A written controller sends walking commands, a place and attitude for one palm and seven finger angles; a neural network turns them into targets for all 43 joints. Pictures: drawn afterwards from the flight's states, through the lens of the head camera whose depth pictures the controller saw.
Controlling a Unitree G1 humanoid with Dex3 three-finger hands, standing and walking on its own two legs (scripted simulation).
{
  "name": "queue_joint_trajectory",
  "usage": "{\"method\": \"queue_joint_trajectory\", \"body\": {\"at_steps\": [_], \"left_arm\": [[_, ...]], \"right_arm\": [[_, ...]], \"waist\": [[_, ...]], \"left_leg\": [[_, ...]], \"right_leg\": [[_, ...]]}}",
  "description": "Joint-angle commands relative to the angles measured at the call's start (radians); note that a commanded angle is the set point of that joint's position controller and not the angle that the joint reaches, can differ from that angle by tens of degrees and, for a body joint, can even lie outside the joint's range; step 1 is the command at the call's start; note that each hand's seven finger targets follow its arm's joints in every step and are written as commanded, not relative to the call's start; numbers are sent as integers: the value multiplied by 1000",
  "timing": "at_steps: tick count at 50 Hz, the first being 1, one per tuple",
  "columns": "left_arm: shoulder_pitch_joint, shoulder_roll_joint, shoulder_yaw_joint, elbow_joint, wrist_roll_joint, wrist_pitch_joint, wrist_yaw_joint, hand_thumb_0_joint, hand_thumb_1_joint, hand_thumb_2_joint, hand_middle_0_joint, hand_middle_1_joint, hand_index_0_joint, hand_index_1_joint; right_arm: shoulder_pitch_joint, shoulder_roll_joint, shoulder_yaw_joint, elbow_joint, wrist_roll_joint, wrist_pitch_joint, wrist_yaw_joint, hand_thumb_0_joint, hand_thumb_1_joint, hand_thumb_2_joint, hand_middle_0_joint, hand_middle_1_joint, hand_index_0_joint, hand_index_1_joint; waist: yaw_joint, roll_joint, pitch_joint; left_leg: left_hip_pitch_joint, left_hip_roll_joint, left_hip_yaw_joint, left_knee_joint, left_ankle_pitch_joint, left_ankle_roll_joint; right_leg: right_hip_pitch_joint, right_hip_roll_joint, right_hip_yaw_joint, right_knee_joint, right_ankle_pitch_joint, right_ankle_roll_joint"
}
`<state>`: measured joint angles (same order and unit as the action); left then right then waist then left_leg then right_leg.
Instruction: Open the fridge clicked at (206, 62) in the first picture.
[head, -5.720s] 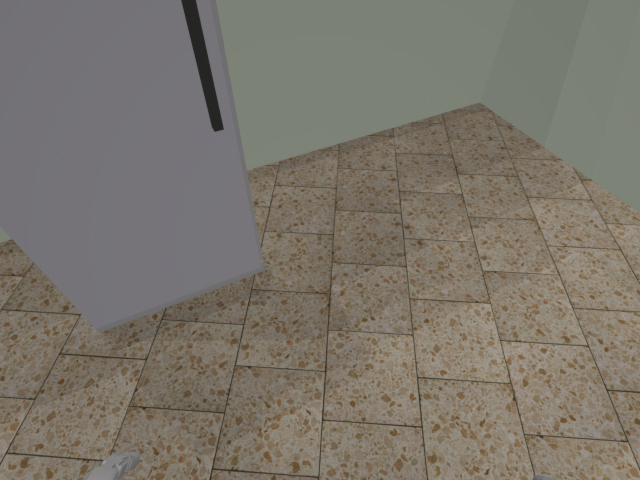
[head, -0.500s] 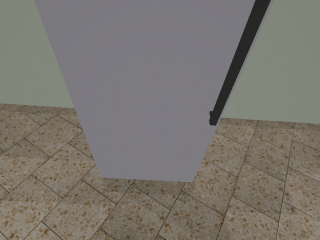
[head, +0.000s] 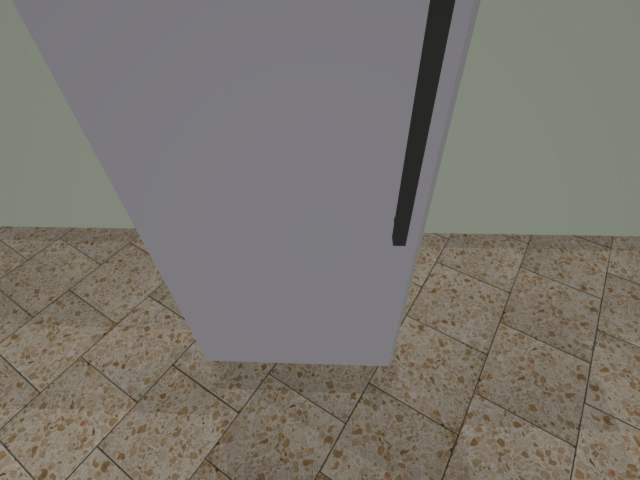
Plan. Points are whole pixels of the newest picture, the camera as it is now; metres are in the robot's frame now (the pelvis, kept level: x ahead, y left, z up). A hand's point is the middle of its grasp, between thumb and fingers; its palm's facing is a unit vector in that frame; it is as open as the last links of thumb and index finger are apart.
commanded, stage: come to a stop and stand still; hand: right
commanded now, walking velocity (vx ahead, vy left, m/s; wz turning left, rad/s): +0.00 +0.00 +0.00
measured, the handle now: (418, 111) +0.55 -0.12 +0.20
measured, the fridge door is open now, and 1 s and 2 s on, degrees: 0 0 0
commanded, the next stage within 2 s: look again from close up in 0.16 s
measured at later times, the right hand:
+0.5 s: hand out of the picture -0.02 -0.15 -0.18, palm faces +0.06 +0.97 -0.22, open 7.4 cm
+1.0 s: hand out of the picture -0.08 -0.12 -0.19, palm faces +0.10 +0.98 -0.16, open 7.4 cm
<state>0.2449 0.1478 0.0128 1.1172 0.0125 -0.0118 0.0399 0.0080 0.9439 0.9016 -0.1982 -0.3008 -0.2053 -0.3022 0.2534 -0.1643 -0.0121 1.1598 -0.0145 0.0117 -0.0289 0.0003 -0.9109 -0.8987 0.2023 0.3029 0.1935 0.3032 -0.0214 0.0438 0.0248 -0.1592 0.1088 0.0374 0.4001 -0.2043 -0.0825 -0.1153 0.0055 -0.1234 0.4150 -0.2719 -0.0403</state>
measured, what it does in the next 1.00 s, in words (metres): shifts its weight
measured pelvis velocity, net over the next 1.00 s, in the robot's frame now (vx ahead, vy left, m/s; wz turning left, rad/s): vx -0.06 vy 0.05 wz -0.05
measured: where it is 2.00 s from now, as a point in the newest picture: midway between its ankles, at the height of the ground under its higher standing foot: outside the picture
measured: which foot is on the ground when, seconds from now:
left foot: down 0.00-1.00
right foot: down 0.00-1.00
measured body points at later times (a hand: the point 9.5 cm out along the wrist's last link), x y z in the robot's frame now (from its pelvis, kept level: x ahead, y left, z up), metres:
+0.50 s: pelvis -0.03 +0.02 -0.01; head -0.04 +0.04 +0.44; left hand -0.02 +0.24 -0.17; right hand -0.02 -0.21 -0.16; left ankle +0.00 +0.17 -0.74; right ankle -0.03 -0.08 -0.74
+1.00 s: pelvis -0.06 +0.05 -0.01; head -0.07 +0.04 +0.44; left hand -0.08 +0.27 -0.16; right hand -0.08 -0.17 -0.17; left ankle +0.00 +0.17 -0.74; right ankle -0.03 -0.08 -0.74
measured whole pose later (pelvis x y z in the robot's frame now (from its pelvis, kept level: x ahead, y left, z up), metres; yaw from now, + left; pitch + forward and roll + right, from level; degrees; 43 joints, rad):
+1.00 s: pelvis -0.06 +0.05 -0.01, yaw -3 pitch -2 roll +0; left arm 0.39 0.13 0.01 1.07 0.02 0.01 0.02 0.00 0.91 0.90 -0.19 -0.30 -0.20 -0.30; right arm 0.35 -0.15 -0.02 1.06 -0.02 0.01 -0.02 0.00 -0.91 -0.90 0.20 0.30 0.20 0.30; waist 0.00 0.02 0.00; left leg -0.30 0.06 0.10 0.50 -0.18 0.00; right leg -0.28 -0.05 -0.05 0.53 -0.22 0.01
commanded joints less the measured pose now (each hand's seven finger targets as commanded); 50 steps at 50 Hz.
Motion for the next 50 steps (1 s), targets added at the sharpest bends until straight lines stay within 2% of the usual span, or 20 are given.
{"method": "queue_joint_trajectory", "body": {"at_steps": [1,3,6,9,12,13,14,15,16,17,19,20,23,26,30,34,38,46,50], "left_arm": [[73,112,13,-11,-2,-15,1,0,900,900,-200,-300,-200,-300],[77,110,14,-9,-2,-16,0,0,900,900,-200,-300,-200,-300],[87,103,14,-1,-3,-19,0,0,900,900,-200,-300,-200,-300],[103,99,15,4,-4,-18,-2,0,900,900,-200,-300,-200,-300],[114,87,14,14,-4,-18,-2,0,900,900,-200,-300,-200,-300],[66,143,6,-63,-17,-30,-17,0,900,900,-200,-300,-200,-300],[77,119,0,-82,-5,-38,-18,0,900,900,-200,-300,-200,-300],[134,94,5,-71,2,-47,-14,0,900,900,-200,-300,-200,-300],[144,103,5,-72,2,-47,-10,0,900,900,-200,-300,-200,-300],[147,109,7,-76,2,-44,-7,0,900,900,-200,-300,-200,-300],[141,114,9,-92,1,-37,-5,0,900,900,-200,-300,-200,-300],[129,108,10,-97,1,-32,-5,0,900,900,-200,-300,-200,-300],[111,96,8,-109,0,-15,-13,0,900,900,-200,-300,-200,-300],[116,92,10,-111,3,-6,-20,0,900,900,-200,-300,-200,-300],[126,98,11,-114,5,-1,-23,0,900,900,-200,-300,-200,-300],[137,95,11,-117,6,4,-25,0,900,900,-200,-300,-200,-300],[159,87,13,-109,8,8,-25,0,900,900,-200,-300,-200,-300],[188,80,13,-94,9,6,-22,0,900,900,-200,-300,-200,-300],[188,77,13,-86,8,-4,-19,0,900,900,-200,-300,-200,-300]], "right_arm": [[67,-64,-5,-16,-2,-6,-9,0,-900,-900,200,300,200,300],[66,-63,-4,-16,-2,-7,-9,0,-900,-900,200,300,200,300],[68,-67,-5,-18,0,-11,-10,0,-900,-900,200,300,200,300],[66,-67,-5,-21,0,-14,-11,0,-900,-900,200,300,200,300],[68,-61,-4,-18,1,-15,-12,0,-900,-900,200,300,200,300],[86,-99,13,-14,-11,-31,-49,0,-900,-900,200,300,200,300],[95,-122,2,-30,-13,-50,-39,0,-900,-900,200,300,200,300],[102,-107,-1,-49,-10,-50,-33,0,-900,-900,200,300,200,300],[107,-96,4,-53,-5,-48,-29,0,-900,-900,200,300,200,300],[95,-85,4,-61,-2,-44,-26,0,-900,-900,200,300,200,300],[77,-85,4,-80,-3,-36,-20,0,-900,-900,200,300,200,300],[76,-80,4,-85,-3,-33,-18,0,-900,-900,200,300,200,300],[65,-82,5,-98,-3,-25,-13,0,-900,-900,200,300,200,300],[76,-97,1,-113,-5,-25,-11,0,-900,-900,200,300,200,300],[88,-106,-7,-132,-6,-23,-10,0,-900,-900,200,300,200,300],[99,-115,-13,-146,-7,-23,-8,0,-900,-900,200,300,200,300],[99,-116,-21,-154,-5,-21,-4,0,-900,-900,200,300,200,300],[123,-97,-26,-149,-6,-17,-3,0,-900,-900,200,300,200,300],[142,-73,-24,-140,-4,-20,-3,0,-900,-900,200,300,200,300]], "waist": [[6,-90,64],[5,-88,65],[4,-82,39],[7,-50,40],[10,-46,47],[14,-66,79],[20,-97,36],[20,-136,-53],[16,-116,-120],[22,-106,-141],[25,-92,-105],[22,-46,-68],[26,2,85],[30,1,116],[31,-14,121],[32,18,97],[38,-2,89],[27,-41,88],[16,-79,63]], "left_leg": [[-7,18,1,-14,92,48],[-5,18,0,-17,92,49],[9,23,-3,-22,114,53],[14,22,-4,-26,124,56],[10,21,-9,-32,118,57],[-27,43,-54,20,240,79],[5,52,-9,71,376,92],[55,38,-1,135,294,99],[49,26,0,135,229,102],[35,13,10,130,180,103],[2,4,19,120,113,99],[-16,9,12,103,101,97],[-89,14,-15,41,-39,97],[-136,18,-40,-2,-143,102],[-161,17,-53,-31,-218,104],[-183,30,-70,-71,-289,107],[-225,36,-85,-98,-347,113],[-189,19,-64,-80,-332,107],[-117,5,-41,-38,-223,104]], "right_leg": [[-60,-152,131,-141,258,28],[-64,-150,132,-148,234,28],[-46,-144,124,-134,263,26],[-49,-142,120,-126,251,24],[-53,-138,115,-129,219,25],[-145,-149,116,38,443,42],[-122,-114,108,39,521,59],[-95,-108,121,28,507,60],[-65,-126,133,44,529,43],[-38,-136,138,48,542,33],[-56,-140,139,45,473,21],[-85,-134,135,40,374,17],[-198,-106,138,-25,36,20],[-207,-85,127,-33,-57,25],[-215,-81,127,-43,-118,26],[-194,-69,109,-14,-111,28],[-184,-65,105,5,-119,30],[-254,-78,135,-26,-175,27],[-282,-98,161,-69,-171,24]]}}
